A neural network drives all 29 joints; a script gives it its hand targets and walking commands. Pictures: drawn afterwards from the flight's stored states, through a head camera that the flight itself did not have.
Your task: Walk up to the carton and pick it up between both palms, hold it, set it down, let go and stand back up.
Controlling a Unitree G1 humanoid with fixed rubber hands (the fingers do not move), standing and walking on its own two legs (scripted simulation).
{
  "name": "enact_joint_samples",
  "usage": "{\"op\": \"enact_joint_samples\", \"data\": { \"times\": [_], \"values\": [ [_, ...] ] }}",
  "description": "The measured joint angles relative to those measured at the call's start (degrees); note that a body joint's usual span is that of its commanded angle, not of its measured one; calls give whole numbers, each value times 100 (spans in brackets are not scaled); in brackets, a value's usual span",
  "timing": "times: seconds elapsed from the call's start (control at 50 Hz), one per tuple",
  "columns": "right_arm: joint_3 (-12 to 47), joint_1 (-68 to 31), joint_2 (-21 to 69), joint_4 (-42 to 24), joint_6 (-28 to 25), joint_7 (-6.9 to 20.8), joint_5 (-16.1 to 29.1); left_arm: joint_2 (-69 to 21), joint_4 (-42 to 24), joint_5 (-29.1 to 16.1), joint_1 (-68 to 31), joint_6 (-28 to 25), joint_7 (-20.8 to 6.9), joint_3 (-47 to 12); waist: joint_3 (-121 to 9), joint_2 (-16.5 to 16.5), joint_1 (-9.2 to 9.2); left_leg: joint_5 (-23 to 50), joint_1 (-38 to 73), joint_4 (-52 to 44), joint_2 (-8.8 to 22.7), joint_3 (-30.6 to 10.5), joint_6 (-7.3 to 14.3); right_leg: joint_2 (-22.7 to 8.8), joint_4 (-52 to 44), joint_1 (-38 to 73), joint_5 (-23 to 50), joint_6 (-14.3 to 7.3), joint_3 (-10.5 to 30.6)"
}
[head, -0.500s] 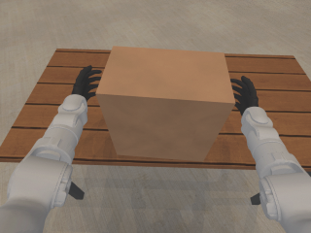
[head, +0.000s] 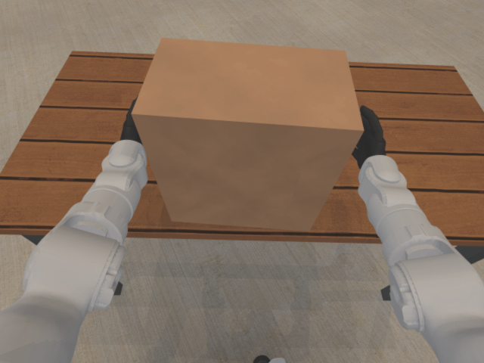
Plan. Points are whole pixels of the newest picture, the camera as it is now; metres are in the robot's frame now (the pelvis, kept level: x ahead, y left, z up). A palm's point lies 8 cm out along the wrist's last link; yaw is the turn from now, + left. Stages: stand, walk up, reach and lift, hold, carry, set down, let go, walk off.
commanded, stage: reach and lift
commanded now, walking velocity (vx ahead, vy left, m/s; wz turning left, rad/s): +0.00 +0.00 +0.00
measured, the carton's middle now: (245, 148) +0.47 -0.03 +0.07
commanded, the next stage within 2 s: none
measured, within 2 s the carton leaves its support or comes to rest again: leaves its support in 1.90 s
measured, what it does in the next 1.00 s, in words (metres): stands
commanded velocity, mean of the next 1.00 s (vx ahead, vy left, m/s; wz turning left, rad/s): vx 0.00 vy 0.00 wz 0.00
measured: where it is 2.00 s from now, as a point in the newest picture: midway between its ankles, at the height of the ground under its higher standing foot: outside the picture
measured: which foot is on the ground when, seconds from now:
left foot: down 0.00-1.00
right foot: down 0.00-1.00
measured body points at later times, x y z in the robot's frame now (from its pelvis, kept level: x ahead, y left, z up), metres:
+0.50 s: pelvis +0.01 +0.00 +0.01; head +0.09 +0.00 +0.45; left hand +0.49 +0.15 +0.09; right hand +0.46 -0.22 +0.08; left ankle +0.02 +0.14 -0.71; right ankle +0.06 -0.10 -0.71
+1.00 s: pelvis +0.02 +0.01 +0.01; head +0.09 +0.00 +0.46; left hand +0.49 +0.15 +0.09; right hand +0.46 -0.22 +0.08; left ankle +0.02 +0.14 -0.71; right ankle +0.06 -0.10 -0.71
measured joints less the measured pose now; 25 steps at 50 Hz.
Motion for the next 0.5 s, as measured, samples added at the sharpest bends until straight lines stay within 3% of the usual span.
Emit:
{"op": "enact_joint_samples", "data": {
  "times": [0.24, 0.5],
  "values": [
    [-615, -104, 519, 157, 42, -383, -615, -182, 274, 272, -119, -34, 108, 261, 1, 31, -62, 11, 99, -37, -11, -120, -32, -14, -74, 157, -10, -28, -116],
    [-724, 16, 572, 193, 16, -413, -706, -289, 236, 448, 53, -111, 182, 412, -16, 72, -72, -27, 311, -146, 6, -135, -21, 1, -250, 405, -18, -14, -133]
  ]
}}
